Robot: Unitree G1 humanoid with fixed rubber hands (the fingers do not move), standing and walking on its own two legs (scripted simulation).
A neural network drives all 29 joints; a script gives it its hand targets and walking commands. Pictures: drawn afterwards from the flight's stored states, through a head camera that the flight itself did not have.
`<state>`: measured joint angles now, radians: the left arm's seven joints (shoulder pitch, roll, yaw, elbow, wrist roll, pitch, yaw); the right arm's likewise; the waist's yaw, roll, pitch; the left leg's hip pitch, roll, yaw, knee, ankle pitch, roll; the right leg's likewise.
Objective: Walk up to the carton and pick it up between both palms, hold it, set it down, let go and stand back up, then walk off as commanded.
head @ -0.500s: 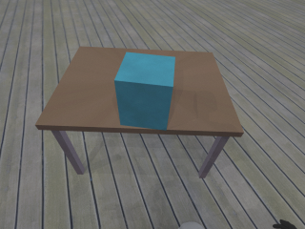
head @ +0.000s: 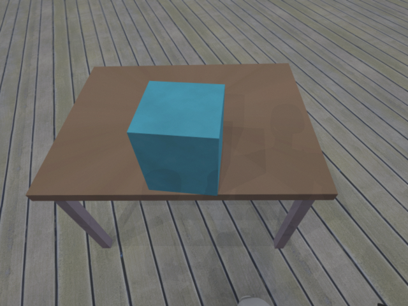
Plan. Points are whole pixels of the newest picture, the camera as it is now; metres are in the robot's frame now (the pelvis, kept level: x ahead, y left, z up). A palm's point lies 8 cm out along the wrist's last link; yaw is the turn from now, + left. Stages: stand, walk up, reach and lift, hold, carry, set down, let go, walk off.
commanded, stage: walk up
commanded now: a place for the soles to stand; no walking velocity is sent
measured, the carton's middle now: (184, 140) +0.57 +0.05 -0.05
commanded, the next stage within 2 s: none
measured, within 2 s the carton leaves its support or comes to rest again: neither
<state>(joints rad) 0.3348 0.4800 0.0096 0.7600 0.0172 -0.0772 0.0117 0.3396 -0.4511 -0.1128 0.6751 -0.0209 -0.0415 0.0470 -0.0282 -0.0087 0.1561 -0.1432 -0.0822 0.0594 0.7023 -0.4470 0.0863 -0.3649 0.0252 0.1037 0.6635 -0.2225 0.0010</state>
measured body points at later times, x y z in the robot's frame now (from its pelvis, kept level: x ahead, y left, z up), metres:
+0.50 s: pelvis +0.08 +0.06 -0.02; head +0.09 +0.07 +0.43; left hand +0.16 +0.39 -0.12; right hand +0.20 -0.28 -0.08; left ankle +0.15 +0.16 -0.71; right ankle +0.08 -0.11 -0.67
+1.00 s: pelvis +0.11 +0.05 -0.02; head +0.13 +0.06 +0.43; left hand +0.19 +0.39 -0.12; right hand +0.22 -0.28 -0.09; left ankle +0.14 +0.15 -0.71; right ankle +0.16 -0.10 -0.70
